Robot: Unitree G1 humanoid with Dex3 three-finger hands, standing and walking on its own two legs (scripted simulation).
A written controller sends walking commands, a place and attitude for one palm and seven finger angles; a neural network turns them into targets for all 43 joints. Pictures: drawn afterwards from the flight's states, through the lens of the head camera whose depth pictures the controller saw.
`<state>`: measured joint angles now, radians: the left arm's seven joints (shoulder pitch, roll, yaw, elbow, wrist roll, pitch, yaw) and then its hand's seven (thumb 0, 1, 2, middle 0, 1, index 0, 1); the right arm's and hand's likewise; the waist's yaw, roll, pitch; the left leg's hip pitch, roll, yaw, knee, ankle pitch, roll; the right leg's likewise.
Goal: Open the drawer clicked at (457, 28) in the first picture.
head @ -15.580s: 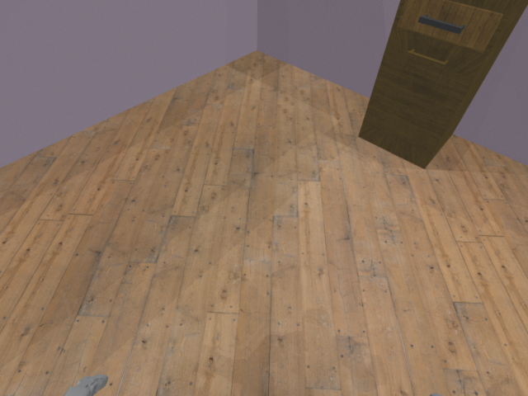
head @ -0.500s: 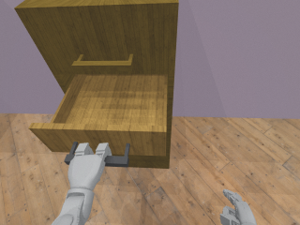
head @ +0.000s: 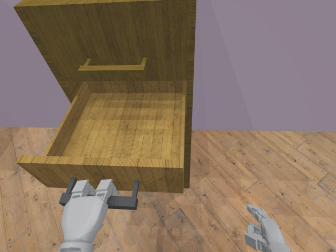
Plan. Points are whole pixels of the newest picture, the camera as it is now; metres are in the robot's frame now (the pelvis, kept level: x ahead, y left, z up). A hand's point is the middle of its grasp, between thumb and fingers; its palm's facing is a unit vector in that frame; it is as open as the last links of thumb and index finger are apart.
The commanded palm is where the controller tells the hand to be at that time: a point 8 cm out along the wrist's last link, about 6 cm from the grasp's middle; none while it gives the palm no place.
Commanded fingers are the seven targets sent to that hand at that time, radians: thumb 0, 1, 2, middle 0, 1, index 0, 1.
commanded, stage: pull the drawer open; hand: left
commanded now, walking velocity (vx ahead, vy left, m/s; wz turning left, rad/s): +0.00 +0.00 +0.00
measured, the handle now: (101, 192) +0.25 +0.20 +0.01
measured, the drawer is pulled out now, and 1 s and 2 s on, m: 0.30 0.30 0.29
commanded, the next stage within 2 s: open the thumb to release the handle in 0.20 s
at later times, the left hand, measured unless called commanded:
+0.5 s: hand (88, 218) +0.19 +0.22 -0.01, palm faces +0.05 -0.09 -0.99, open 6.5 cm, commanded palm +0.16 +0.21 +0.04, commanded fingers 0.00 0.13 0.57 -0.34 -1.27 -0.34 -1.27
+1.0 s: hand (95, 218) +0.19 +0.20 -0.01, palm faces +0.03 -0.12 -0.99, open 13.7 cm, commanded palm +0.17 +0.20 +0.04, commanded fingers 0.00 -0.50 0.30 -0.30 -1.20 -0.30 -1.20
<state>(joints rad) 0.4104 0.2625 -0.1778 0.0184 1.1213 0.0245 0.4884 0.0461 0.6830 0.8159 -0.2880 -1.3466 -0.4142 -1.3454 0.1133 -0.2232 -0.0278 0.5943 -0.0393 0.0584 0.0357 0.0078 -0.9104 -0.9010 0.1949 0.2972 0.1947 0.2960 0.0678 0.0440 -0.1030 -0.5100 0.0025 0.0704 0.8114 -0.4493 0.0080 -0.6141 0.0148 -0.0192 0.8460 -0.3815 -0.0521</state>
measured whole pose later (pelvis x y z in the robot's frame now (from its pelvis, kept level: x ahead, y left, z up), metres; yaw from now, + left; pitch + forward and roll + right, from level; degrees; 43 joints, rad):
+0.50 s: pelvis +0.00 +0.00 -0.01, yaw +0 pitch +10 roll +2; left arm 0.45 0.27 -0.12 -0.03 1.09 0.04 0.54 0.02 0.58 0.75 -0.35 -1.32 -0.39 -1.31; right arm 0.11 -0.24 -0.03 0.60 -0.05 0.06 0.03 0.01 -0.91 -0.90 0.19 0.30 0.19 0.30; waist 0.06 0.05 -0.11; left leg -0.58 0.00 0.07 0.88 -0.48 0.01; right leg -0.68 0.01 -0.01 0.91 -0.41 -0.05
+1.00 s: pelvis -0.01 +0.00 +0.00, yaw +1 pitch +9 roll +1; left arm 0.36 0.25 -0.19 0.03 1.11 0.06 0.50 0.00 -0.46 0.32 -0.31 -1.20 -0.32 -1.20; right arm 0.10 -0.22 -0.02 0.60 -0.04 0.06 0.01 0.01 -0.91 -0.90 0.20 0.30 0.20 0.30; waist 0.07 0.05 -0.10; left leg -0.55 0.00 0.06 0.85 -0.46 0.01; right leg -0.64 0.01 -0.03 0.88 -0.39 -0.05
